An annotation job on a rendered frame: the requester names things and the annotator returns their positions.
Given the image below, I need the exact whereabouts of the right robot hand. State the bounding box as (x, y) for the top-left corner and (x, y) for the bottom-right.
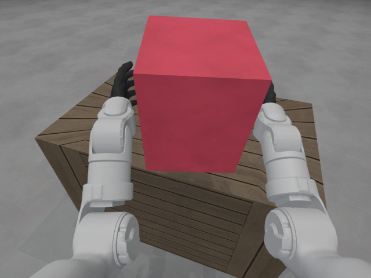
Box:
(263, 82), (276, 104)

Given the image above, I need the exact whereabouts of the left robot hand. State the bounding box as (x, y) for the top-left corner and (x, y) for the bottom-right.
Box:
(110, 61), (137, 106)

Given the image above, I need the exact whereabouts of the robot right forearm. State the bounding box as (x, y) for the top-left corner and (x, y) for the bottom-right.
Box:
(253, 103), (338, 244)

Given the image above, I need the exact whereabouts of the pedestal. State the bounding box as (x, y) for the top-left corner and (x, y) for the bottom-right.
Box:
(35, 73), (327, 278)

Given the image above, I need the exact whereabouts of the robot left forearm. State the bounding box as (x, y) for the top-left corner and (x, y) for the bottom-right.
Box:
(72, 97), (136, 254)

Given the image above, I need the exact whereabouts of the robot left upper arm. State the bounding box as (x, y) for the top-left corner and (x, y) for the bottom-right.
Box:
(29, 212), (140, 278)

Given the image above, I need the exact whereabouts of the robot right upper arm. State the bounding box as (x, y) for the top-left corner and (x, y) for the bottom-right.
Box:
(264, 207), (371, 278)

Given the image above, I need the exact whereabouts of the carton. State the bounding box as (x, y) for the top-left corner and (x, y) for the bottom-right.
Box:
(133, 15), (272, 173)

